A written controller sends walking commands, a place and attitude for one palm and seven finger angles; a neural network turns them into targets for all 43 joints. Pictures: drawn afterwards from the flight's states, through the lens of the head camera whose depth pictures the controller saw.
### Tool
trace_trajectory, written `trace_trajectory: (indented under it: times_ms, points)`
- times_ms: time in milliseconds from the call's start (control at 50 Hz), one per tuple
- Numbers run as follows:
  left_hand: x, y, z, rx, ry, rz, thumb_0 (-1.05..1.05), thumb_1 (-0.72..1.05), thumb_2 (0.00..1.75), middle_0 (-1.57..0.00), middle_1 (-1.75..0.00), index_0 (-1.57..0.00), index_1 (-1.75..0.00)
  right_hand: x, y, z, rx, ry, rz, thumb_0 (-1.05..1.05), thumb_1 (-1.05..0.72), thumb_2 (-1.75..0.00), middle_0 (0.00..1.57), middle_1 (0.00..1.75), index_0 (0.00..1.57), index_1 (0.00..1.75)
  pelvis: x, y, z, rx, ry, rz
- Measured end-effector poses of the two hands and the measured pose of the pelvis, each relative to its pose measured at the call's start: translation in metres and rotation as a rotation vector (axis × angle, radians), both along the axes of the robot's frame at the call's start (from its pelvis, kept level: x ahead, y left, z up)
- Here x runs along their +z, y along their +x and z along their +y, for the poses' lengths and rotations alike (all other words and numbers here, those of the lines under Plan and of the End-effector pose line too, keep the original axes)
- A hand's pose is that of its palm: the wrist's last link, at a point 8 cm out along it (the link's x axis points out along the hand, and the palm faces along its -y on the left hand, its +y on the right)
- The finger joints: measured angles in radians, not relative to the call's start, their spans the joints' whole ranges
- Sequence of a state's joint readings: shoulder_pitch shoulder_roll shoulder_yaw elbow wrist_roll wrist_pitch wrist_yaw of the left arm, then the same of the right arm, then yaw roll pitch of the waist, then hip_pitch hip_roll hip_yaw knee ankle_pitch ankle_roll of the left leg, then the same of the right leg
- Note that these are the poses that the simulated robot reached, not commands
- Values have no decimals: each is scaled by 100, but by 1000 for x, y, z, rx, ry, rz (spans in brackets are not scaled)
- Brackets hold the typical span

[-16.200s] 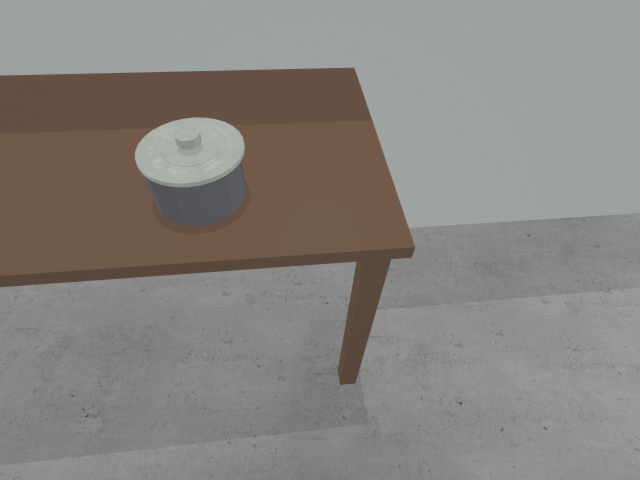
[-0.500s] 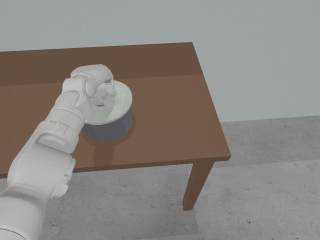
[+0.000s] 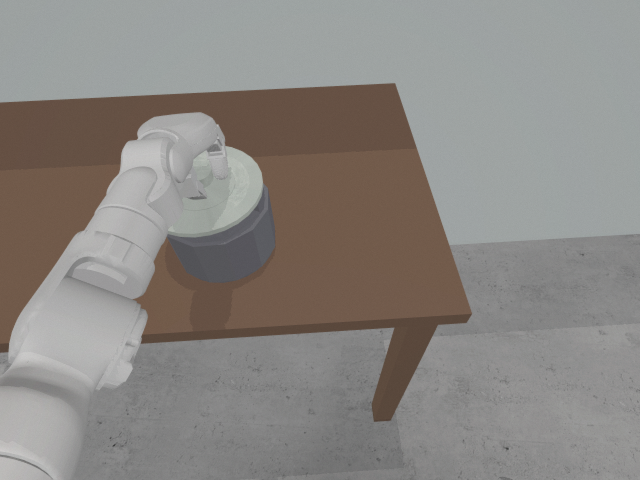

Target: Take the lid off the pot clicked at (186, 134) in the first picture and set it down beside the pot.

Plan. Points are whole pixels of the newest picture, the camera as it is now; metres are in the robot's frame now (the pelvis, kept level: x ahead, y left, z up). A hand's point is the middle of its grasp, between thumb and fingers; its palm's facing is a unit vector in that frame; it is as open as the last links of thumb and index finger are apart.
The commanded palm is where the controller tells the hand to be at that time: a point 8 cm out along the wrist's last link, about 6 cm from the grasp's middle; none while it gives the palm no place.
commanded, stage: lift the lid straight up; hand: left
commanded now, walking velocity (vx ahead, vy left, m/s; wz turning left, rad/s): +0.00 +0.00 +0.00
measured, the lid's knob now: (197, 174) +0.50 +0.16 +0.10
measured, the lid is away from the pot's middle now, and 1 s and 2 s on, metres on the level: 0.01 0.02 0.06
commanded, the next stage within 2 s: move the lid sideways beside the pot in 1.52 s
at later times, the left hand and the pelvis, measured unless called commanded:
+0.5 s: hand (177, 153) +0.47 +0.16 +0.17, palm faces -0.30 -0.05 -0.95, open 6.4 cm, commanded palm +0.46 +0.16 +0.25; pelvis +0.00 +0.00 +0.00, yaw +1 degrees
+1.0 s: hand (162, 123) +0.47 +0.16 +0.21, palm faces -0.27 -0.05 -0.96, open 6.4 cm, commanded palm +0.46 +0.16 +0.29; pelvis -0.01 +0.01 +0.00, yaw +1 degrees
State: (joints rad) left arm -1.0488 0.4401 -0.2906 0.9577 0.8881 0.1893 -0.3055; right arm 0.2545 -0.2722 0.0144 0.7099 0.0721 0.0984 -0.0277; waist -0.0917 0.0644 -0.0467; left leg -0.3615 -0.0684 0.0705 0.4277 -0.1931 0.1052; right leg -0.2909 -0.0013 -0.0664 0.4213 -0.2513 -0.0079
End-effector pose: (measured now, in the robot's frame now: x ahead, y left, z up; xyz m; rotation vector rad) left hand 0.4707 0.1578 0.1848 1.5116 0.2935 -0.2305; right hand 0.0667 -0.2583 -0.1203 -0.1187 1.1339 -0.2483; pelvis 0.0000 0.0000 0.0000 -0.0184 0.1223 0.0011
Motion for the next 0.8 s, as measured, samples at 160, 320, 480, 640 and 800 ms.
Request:
trace_trajectory:
  times_ms: [160,320,480,640,800]
  points:
    - [13,-2,2,11,-11,4,0,37,51,-72,-93,-81,-95,0,7,1,21,10,-10,1,-91,-90,20,30,20,30,0,1,1,6,0,-8]
    - [24,-4,1,2,-11,-4,1,37,51,-72,-93,-81,-95,4,14,1,37,0,-37,1,-91,-90,20,30,20,30,1,-2,1,10,1,-18]
    - [41,-6,3,9,6,-34,1,37,51,-72,-93,-82,-95,4,15,3,50,3,-48,1,-91,-90,20,30,20,30,1,-4,2,15,1,-21]
    - [55,-9,1,14,-4,-34,1,37,51,-72,-93,-82,-95,3,14,7,58,8,-55,1,-91,-90,20,30,20,30,2,-6,3,17,1,-29]
    - [66,-7,2,29,-2,-31,2,37,51,-72,-93,-82,-95,6,9,6,55,-5,-58,1,-91,-90,20,30,20,30,2,-9,3,15,1,-33]
